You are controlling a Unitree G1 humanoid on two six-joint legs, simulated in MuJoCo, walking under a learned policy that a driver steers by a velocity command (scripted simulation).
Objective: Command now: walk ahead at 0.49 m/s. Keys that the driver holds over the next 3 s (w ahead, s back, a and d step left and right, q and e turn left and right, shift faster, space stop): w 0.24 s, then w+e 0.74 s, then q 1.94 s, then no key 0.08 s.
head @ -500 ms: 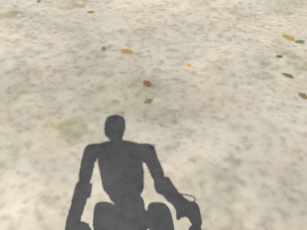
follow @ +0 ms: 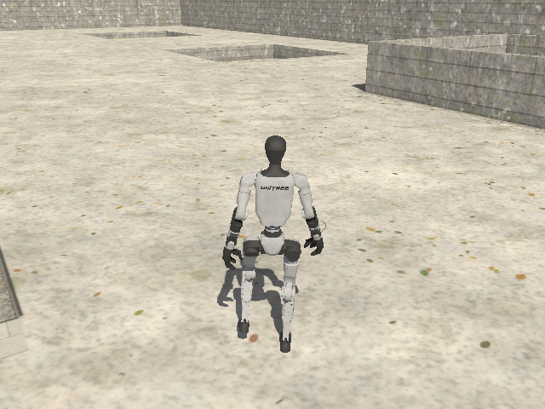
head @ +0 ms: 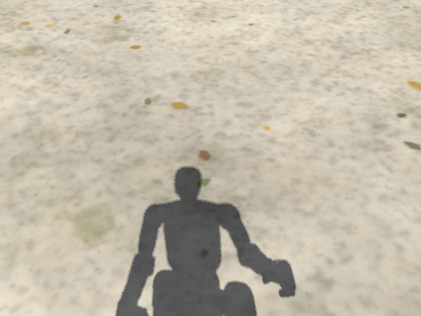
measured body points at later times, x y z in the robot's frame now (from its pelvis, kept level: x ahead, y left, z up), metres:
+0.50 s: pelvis +0.27 +0.07 -0.01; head +0.31 +0.08 +0.43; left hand +0.29 +0.34 -0.16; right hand +0.38 -0.20 -0.13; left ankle +0.34 +0.17 -0.75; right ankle +0.15 -0.07 -0.65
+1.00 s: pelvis +0.54 -0.02 -0.03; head +0.58 -0.04 +0.42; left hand +0.78 +0.18 -0.13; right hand +0.51 -0.31 -0.16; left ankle +0.43 +0.17 -0.65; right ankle +0.59 -0.11 -0.75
